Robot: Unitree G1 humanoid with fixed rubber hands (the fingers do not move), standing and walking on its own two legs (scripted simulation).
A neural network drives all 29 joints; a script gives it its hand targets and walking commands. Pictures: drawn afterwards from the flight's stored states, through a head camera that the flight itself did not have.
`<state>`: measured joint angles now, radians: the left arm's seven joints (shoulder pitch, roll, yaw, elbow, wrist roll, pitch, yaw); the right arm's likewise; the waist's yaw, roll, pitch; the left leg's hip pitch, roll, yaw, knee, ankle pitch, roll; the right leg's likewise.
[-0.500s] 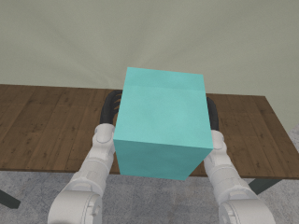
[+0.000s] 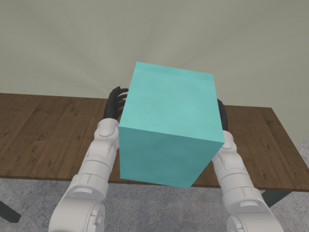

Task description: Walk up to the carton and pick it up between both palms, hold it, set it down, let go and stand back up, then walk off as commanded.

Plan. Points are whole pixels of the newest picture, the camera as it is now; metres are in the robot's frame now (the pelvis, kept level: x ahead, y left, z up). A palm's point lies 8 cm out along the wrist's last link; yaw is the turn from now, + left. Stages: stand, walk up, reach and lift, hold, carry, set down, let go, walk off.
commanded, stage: reach and lift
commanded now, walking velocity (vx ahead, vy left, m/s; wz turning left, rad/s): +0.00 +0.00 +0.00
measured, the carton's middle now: (164, 128) +0.37 +0.00 +0.09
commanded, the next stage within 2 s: hold in 1.46 s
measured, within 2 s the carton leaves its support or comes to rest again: neither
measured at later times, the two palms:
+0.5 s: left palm (98, 111) +0.35 +0.16 +0.16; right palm (217, 118) +0.36 -0.13 +0.15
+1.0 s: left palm (93, 104) +0.36 +0.17 +0.17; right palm (214, 109) +0.37 -0.12 +0.17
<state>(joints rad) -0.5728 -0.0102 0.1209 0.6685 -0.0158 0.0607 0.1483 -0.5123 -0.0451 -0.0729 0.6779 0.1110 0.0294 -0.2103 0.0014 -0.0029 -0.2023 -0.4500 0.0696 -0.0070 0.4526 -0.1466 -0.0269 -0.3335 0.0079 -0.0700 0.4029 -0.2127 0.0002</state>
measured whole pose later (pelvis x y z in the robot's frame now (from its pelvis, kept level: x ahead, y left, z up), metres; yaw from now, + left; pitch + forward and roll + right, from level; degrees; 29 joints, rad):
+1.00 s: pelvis -0.02 +0.00 +0.00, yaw +1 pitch +2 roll -2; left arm -0.68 0.08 0.12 0.51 0.04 0.55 0.13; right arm -0.73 -0.05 -0.07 0.67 0.13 0.42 -0.23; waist 0.00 0.00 -0.17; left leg -0.33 0.06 -0.01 0.43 -0.13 -0.03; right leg -0.21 0.00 -0.07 0.39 -0.20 0.01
